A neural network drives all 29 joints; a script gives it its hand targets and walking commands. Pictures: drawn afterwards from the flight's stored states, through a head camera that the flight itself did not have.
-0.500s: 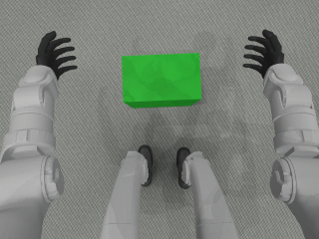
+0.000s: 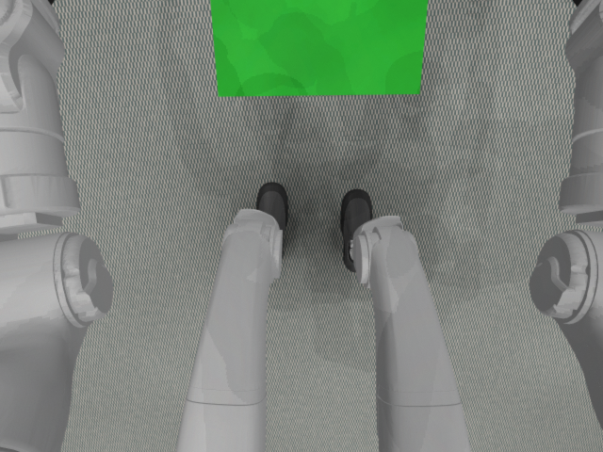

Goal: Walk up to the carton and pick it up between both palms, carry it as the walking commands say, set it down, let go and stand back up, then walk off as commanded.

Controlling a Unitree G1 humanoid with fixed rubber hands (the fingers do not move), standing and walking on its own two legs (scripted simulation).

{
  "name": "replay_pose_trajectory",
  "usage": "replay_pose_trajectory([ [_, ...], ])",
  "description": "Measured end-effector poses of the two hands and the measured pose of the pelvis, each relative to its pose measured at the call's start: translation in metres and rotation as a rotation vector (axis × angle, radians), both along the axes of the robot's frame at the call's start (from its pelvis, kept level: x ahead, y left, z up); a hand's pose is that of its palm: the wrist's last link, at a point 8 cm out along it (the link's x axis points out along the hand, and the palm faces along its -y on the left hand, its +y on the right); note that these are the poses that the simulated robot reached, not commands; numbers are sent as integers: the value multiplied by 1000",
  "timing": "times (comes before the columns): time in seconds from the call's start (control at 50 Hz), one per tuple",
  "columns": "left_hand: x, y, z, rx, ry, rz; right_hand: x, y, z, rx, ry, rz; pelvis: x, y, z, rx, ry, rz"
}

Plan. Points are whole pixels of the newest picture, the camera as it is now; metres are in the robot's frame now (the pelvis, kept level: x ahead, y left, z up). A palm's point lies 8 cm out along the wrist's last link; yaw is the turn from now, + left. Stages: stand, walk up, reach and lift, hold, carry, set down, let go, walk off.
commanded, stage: reach and lift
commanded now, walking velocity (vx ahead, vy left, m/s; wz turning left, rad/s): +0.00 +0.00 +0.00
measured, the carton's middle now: (315, 41) +0.51 +0.01 -0.51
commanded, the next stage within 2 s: none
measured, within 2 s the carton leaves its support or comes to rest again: neither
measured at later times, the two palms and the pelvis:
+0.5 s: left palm (115, 7) +0.51 +0.26 -0.30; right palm (516, 8) +0.53 -0.22 -0.30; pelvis -0.05 -0.01 -0.16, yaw -1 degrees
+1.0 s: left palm (164, 24) +0.52 +0.25 -0.43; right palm (457, 33) +0.52 -0.21 -0.44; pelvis -0.03 +0.00 -0.27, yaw -1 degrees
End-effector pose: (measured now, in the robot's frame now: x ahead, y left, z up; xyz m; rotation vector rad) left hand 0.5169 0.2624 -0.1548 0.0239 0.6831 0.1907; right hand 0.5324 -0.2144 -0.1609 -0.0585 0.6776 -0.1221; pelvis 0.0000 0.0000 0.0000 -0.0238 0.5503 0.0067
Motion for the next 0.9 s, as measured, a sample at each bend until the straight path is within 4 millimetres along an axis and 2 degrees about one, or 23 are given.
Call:
replay_pose_trajectory([
  [0.1,0,3,-10,35,10,-3,-5,3,-18,-4,13,19,-8,-2,-19,9,-8,-17],
  [0.22,4,5,-37,15,5,9,-5,-4,-42,-18,14,-9,-24,-4,-58,17,-26,-9],
  [0.38,4,-13,-99,-10,15,-14,-4,-3,-94,-5,11,-23,-42,-5,-123,9,-22,-14],
  [0.46,1,-11,-130,8,12,-1,-3,-2,-121,-11,-5,-21,-47,-6,-151,10,-3,-20],
  [0.52,-4,-5,-152,21,29,8,-7,-3,-147,-19,28,-26,-48,-6,-168,11,11,-19],
  [0.62,-2,2,-174,38,24,-5,-8,2,-177,-6,28,-18,-47,-6,-190,8,34,-17],
  [0.76,7,0,-207,34,23,-23,-2,10,-214,-3,29,-14,-42,-2,-221,0,35,-14],
  [0.9,5,-10,-251,37,38,-48,-7,9,-255,5,31,-19,-34,2,-249,-8,31,-17],
])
